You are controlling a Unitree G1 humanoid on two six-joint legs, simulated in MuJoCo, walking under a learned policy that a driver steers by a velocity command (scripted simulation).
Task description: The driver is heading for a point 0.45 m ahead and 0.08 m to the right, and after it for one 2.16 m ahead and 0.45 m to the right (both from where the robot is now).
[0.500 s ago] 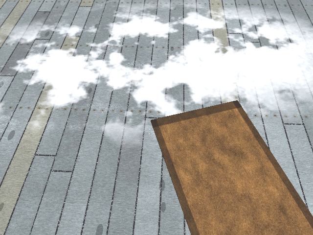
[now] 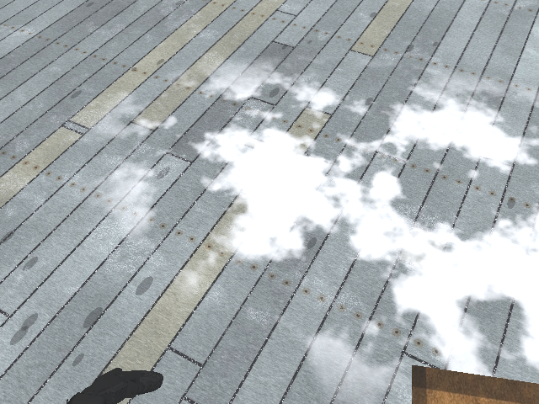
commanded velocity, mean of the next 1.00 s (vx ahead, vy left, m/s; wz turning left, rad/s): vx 0.45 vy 0.00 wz -0.36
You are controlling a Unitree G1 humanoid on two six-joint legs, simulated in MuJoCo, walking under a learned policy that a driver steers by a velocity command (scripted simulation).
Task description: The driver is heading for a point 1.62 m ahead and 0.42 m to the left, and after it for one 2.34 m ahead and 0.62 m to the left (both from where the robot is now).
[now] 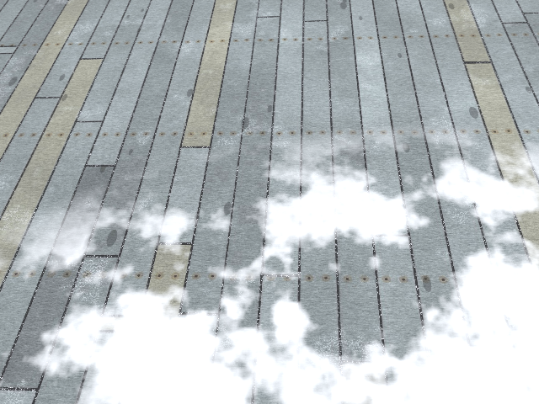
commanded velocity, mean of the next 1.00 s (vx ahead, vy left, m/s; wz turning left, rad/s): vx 0.01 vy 0.00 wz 0.38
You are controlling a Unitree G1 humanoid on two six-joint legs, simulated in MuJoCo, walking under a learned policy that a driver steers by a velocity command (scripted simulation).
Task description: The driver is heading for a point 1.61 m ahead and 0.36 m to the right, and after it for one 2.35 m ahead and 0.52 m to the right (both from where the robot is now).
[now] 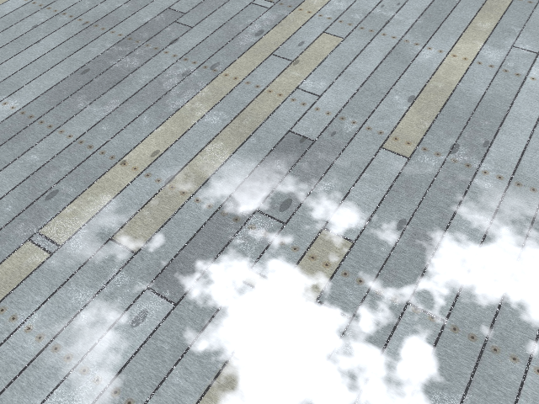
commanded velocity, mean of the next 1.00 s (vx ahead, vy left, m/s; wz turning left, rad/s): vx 0.24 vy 0.00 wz -0.30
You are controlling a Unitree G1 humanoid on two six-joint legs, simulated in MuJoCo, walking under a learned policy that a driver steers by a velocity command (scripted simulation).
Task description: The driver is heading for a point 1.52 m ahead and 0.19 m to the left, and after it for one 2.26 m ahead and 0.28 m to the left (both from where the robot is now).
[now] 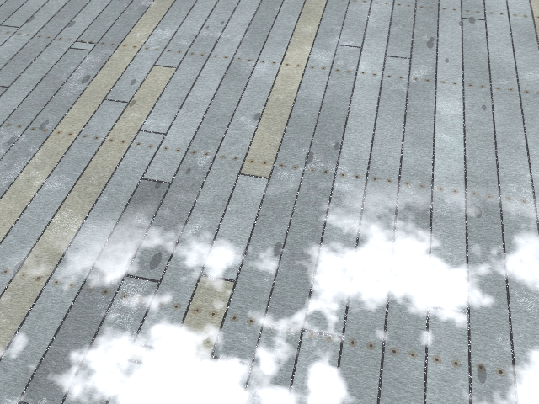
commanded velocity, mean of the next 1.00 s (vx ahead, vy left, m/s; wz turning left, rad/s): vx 0.96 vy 0.00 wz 0.09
